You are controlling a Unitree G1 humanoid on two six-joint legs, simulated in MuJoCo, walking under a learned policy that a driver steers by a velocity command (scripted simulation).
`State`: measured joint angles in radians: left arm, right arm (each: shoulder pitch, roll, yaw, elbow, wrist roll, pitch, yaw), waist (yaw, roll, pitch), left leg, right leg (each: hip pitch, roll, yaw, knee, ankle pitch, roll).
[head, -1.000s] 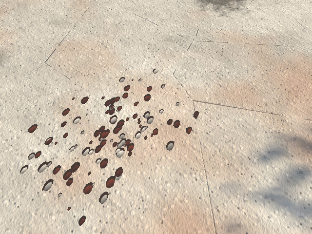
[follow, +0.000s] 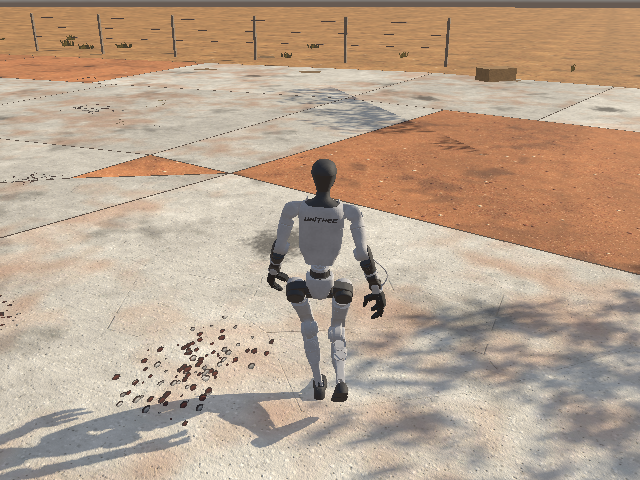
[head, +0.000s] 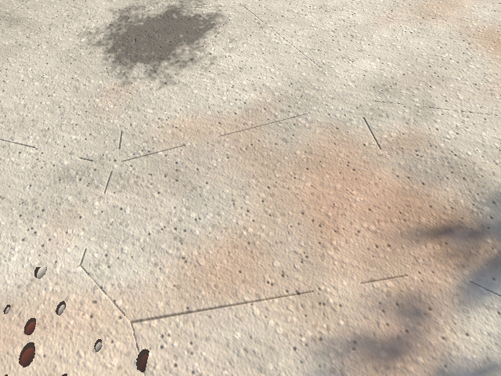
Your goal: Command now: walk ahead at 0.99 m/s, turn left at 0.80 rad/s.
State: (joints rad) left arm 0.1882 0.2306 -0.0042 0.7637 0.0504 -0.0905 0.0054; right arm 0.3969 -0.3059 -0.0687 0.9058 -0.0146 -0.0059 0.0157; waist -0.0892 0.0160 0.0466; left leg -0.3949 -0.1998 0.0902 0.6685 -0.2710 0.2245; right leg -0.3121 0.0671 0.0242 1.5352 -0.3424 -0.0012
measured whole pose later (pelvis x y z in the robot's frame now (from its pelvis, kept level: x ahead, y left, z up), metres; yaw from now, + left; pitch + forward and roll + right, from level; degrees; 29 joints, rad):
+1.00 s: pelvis +0.77 +0.13 +0.03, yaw +34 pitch +1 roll +1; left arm 0.24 0.28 0.06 0.78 -0.03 -0.04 0.04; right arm 0.17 -0.23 -0.03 0.82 -0.02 -0.08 0.00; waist 0.00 -0.02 0.08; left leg -0.18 -0.07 0.18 0.37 -0.21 0.12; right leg -0.70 -0.11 0.05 1.08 -0.21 0.07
